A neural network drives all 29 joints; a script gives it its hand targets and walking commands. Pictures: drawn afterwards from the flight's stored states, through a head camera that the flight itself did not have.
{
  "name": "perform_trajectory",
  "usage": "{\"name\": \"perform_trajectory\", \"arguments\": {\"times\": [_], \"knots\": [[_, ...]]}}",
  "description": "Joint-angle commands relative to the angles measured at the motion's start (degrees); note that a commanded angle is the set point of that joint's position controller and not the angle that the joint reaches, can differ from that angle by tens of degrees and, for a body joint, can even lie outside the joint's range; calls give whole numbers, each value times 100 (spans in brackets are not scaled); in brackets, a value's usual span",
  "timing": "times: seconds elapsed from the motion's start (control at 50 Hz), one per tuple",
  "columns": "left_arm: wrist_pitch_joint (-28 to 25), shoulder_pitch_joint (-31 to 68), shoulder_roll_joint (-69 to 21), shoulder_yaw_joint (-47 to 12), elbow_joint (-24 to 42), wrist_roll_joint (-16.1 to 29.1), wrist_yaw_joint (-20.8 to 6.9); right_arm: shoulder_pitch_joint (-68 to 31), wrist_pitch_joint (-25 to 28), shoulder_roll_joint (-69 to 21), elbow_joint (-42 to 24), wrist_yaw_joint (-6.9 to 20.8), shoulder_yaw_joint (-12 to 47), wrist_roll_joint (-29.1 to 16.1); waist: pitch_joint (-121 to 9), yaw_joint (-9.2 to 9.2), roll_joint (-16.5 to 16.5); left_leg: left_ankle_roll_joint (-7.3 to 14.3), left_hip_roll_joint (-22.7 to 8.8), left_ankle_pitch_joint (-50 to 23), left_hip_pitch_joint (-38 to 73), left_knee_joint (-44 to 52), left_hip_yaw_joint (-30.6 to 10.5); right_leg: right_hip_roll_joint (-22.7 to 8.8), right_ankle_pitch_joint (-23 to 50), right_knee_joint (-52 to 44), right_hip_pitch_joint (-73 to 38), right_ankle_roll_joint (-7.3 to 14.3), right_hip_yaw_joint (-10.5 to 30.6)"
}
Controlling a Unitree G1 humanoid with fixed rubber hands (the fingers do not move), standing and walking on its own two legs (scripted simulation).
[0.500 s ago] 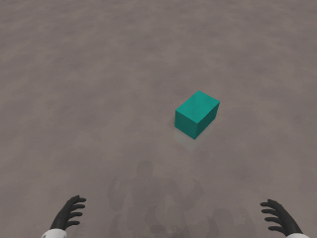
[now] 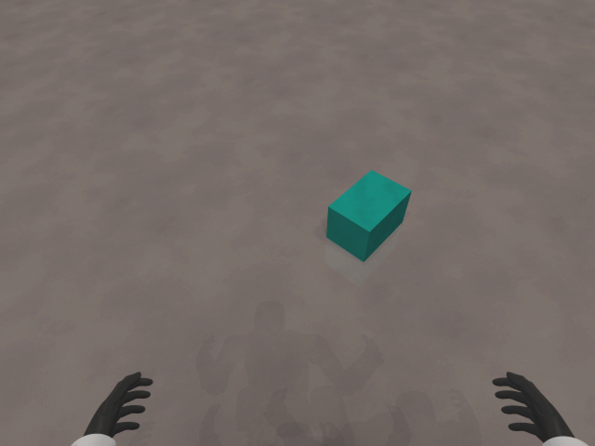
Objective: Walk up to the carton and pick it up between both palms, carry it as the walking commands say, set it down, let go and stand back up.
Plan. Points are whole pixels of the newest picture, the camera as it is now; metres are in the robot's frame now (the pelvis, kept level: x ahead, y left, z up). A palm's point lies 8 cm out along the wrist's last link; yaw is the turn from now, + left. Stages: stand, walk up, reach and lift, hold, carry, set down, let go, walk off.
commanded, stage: stand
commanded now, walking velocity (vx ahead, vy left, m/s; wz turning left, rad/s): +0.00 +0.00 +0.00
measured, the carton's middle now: (367, 214) +1.09 -0.25 -0.66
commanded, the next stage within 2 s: walk up in 0.24 s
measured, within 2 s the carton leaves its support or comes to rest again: neither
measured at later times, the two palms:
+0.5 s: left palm out of the picture +0.15 +0.29 -0.07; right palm (556, 444) +0.15 -0.30 -0.06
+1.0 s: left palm out of the picture +0.14 +0.22 -0.09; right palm (523, 335) +0.30 -0.32 -0.08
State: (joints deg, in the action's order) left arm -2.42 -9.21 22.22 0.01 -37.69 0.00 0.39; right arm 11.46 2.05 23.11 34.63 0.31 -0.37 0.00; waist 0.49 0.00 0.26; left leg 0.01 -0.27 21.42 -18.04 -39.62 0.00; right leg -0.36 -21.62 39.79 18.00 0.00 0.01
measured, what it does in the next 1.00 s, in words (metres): walks ahead: right foot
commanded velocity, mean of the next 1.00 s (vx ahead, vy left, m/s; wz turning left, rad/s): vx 0.30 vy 0.01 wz -0.11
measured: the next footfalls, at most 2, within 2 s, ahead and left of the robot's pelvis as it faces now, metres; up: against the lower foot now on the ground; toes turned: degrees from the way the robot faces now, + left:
right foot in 0.72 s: +0.04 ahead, -0.19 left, +0.00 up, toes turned -4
left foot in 1.02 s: +0.28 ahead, +0.06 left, +0.00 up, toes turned -1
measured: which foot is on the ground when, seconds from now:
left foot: down 0.00-0.70, up 0.72-1.00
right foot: down 0.00-0.48, up 0.50-0.70, down 0.72-1.00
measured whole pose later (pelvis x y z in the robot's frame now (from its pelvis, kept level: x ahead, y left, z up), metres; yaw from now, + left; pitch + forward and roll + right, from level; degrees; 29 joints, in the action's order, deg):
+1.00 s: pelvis +0.15 -0.06 +0.01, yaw -5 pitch +4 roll +1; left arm -1.9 -30.9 18.7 0.0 -44.6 0.0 -1.4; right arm 7.2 0.4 16.8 37.7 3.9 -0.6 0.0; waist 0.8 0.0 0.6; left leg -1.3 -1.5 20.1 -27.9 -38.7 3.1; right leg -2.8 -25.4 25.6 3.7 -0.9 1.2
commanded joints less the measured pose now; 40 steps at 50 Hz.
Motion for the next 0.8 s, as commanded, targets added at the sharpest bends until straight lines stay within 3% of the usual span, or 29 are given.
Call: {"name": "perform_trajectory", "arguments": {"times": [0.0,0.04,0.08,0.12,0.14,0.18,0.2,0.24,0.26,0.36,0.4,0.42,0.44,0.46,0.48,0.5,0.52,0.54,0.56,0.6,0.62,0.64,0.66,0.68,0.7,0.72,0.74,0.76,0.78], "knots": [[-138,253,957,377,116,-121,-19,-371,154,948,43,-66,-347,125,-335,65,-35,458,-447,-1491,237,602,-583,-493,1475,-700,-188,401,609],[-116,321,1108,400,24,-140,-18,-273,151,1013,30,-55,-380,163,-348,-13,124,443,-401,-1464,253,669,-541,-497,1377,-700,-166,424,612],[-111,272,1102,399,12,-102,-10,-285,143,958,106,-47,-324,100,-249,73,13,423,-442,-1409,159,639,-573,-466,1392,-724,-219,398,562],[-88,374,1150,412,2,-144,1,-318,158,943,56,-53,-345,112,-197,20,122,411,-422,-1409,130,675,-572,-477,1329,-721,-138,416,574],[-104,363,1097,383,-23,-128,-27,-389,161,933,81,-50,-333,114,-298,19,-28,410,-424,-1429,202,684,-557,-466,1254,-736,-209,395,586],[-103,337,1113,408,-38,-113,-21,-392,142,1002,124,-44,-332,115,-285,63,0,396,-414,-1379,187,676,-564,-483,1238,-815,-220,413,635],[-121,375,1121,391,-46,-148,-28,-315,117,970,126,-57,-332,104,-228,9,198,382,-392,-1380,168,699,-515,-504,1311,-818,-169,415,647],[-125,354,1079,357,-45,-127,-5,-310,129,993,104,-38,-348,141,-181,-2,152,404,-411,-1384,222,681,-558,-463,1341,-752,-98,418,599],[-108,364,1022,359,-120,-114,-14,-285,175,1035,196,-31,-332,102,-276,76,-23,401,-437,-1397,213,720,-570,-483,1402,-730,-227,409,608],[-93,352,1085,371,-167,-107,-35,-385,162,932,153,-55,-297,50,-320,69,73,395,-451,-1584,193,798,-582,-499,1492,-769,-358,403,588],[-106,322,1081,382,-240,-98,-37,-383,160,927,215,-66,-299,70,-271,44,-50,439,-473,-1564,239,830,-618,-499,1329,-856,-350,391,618],[191,-47,576,295,-53,-41,-286,275,-182,492,301,69,-383,114,-432,-142,242,546,-886,1416,562,1199,-1255,-528,-1436,-996,425,445,641],[339,587,436,226,205,-117,-404,384,-304,732,250,91,-428,84,133,-405,-54,545,-1181,2517,963,1846,-1501,-187,-1968,-648,1746,388,743],[395,685,289,231,365,-109,-436,553,-311,919,268,30,-510,98,324,-461,-874,665,-1838,2965,1186,2688,-2235,-36,-1325,263,2281,193,314],[392,717,216,263,425,-138,-478,574,-304,1026,288,-9,-546,178,415,-483,-1401,904,-2557,3116,1070,3269,-2859,-99,-690,1370,2294,35,-104],[346,690,273,265,389,-160,-497,616,-248,1048,293,-18,-550,214,504,-461,-1241,981,-2683,3033,909,3342,-2821,-301,-594,1549,2199,-10,73],[355,596,332,278,350,-160,-512,632,-228,1091,308,-40,-572,201,437,-388,-1076,925,-2581,2816,761,3316,-2597,-349,-561,1562,1862,-50,140],[328,480,327,263,261,-155,-527,472,-202,1055,318,-32,-559,193,384,-245,-875,811,-2232,2323,537,3199,-2063,-268,-524,1238,1328,-49,-14],[291,272,282,220,190,-155,-535,270,-165,973,288,-36,-539,184,214,-155,-985,703,-1995,1878,590,2994,-1676,-251,-530,928,974,-20,-76],[195,-182,26,161,-42,-142,-503,22,-131,799,285,34,-500,174,62,103,-887,491,-1394,966,397,2428,-638,79,-217,-226,-121,-41,-594],[148,-437,-17,166,-221,-136,-457,-72,-142,774,313,65,-493,163,-21,258,-720,404,-1191,611,278,2022,-331,337,118,-859,-642,-51,-839],[107,-805,101,221,-384,-113,-405,73,-138,686,332,71,-507,178,-415,345,-304,417,-979,100,441,1133,-85,348,411,-1348,-1262,-23,-724],[47,-1360,330,302,-597,-122,-343,167,-92,593,340,96,-493,187,-976,532,40,303,-731,-648,178,-168,293,-85,533,-1662,-2151,134,-125],[-5,-1962,971,459,-663,-196,-253,-12,-61,283,13,136,-396,210,-871,787,1321,80,-110,574,-1524,-1625,474,-1438,624,-2124,-2793,572,2216],[-54,-2564,1394,484,-721,-178,-194,-424,-97,53,-167,166,-289,275,-505,867,1789,29,111,1383,-2920,-2511,-59,-2459,1436,-2395,-3074,828,4025],[-80,-2522,1295,445,-658,-189,-126,-914,-107,49,-263,216,-303,280,-122,840,762,8,-271,968,-3457,-2766,-386,-2677,1241,-2526,-3013,1166,4113],[-124,-2254,1064,401,-636,-172,-84,-1012,-80,-23,-207,229,-298,243,72,686,326,-6,-401,401,-3263,-2603,-448,-2422,1927,-2303,-2753,1056,3622],[-116,-2059,837,431,-590,-197,-75,-993,-57,47,-170,277,-293,194,152,591,212,-56,-510,163,-3208,-2277,-188,-2138,2676,-2067,-2828,964,2810],[-113,-1972,705,425,-565,-198,-56,-902,-36,-15,-83,296,-253,173,105,553,353,-60,-455,94,-2717,-1900,-20,-1880,3425,-1975,-2626,791,2238]]}}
